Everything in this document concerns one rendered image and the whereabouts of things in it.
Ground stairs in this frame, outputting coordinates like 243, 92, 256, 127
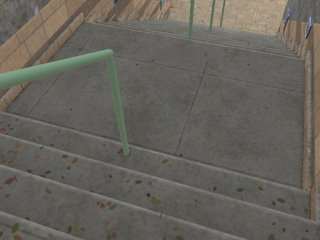
0, 111, 320, 240
96, 19, 300, 59

